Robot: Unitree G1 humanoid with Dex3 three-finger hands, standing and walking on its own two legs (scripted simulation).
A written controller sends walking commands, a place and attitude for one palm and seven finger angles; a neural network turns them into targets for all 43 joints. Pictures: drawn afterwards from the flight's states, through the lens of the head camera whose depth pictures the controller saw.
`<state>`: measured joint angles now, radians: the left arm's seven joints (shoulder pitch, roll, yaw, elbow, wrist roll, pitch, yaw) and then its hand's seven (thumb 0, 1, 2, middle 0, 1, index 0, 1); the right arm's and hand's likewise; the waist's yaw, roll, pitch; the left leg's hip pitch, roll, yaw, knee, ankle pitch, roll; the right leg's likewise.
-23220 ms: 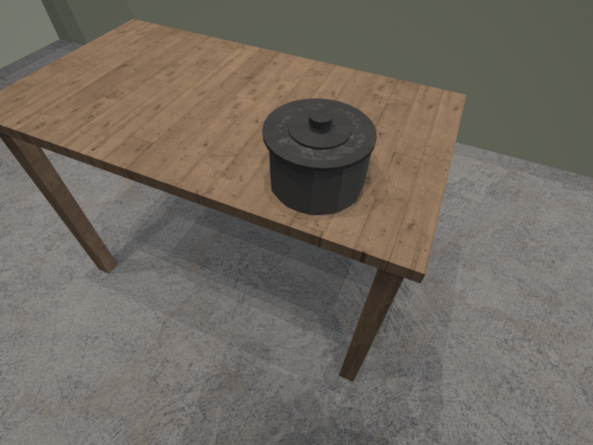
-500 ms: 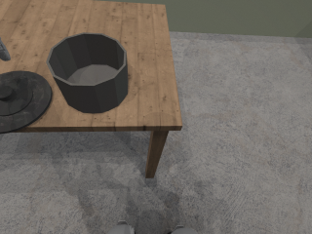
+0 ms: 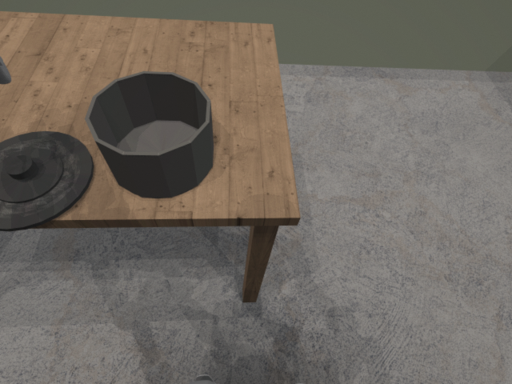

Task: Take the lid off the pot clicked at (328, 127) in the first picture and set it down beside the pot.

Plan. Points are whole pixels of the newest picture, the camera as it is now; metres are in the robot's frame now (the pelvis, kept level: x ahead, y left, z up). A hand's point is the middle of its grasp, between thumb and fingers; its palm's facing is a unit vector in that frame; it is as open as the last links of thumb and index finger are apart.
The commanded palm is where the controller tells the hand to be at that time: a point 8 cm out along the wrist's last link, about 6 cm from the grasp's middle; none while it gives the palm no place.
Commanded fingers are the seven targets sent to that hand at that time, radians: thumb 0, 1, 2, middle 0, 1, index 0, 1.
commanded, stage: raise the empty hand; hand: left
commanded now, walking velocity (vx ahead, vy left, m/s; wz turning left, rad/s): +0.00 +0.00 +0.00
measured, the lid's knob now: (20, 167) +0.47 +0.37 +0.02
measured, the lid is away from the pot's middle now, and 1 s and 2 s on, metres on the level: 0.23 0.23 0.23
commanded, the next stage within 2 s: draw the hand back to the body in 0.28 s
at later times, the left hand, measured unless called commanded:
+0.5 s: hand out of the picture +0.47 +0.36 +0.19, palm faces -0.33 -0.13 -0.93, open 11.0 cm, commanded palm +0.47 +0.36 +0.25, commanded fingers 0.00 0.04 0.53 -0.31 -0.93 -0.31 -0.93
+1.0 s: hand out of the picture +0.43 +0.31 +0.20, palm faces +0.19 -0.72 -0.67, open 11.0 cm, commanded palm +0.38 +0.34 +0.24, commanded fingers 0.00 0.09 0.55 -0.31 -0.90 -0.31 -0.90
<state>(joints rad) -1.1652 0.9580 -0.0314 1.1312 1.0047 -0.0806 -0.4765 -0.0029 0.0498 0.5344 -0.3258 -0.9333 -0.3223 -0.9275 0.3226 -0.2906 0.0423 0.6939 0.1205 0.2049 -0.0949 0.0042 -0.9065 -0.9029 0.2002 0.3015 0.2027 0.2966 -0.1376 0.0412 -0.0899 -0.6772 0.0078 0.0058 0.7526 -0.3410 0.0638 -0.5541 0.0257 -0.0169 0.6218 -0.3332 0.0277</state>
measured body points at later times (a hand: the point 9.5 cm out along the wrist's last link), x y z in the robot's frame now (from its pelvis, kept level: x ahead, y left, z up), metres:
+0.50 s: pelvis +0.01 -0.01 +0.01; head +0.09 +0.01 +0.45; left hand +0.48 +0.36 +0.24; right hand +0.03 -0.28 -0.11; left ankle +0.01 +0.07 -0.71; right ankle -0.03 -0.15 -0.71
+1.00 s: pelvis +0.00 -0.01 +0.02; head +0.05 -0.01 +0.47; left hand +0.41 +0.34 +0.23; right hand +0.12 -0.26 -0.10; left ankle +0.01 +0.07 -0.71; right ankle -0.03 -0.15 -0.71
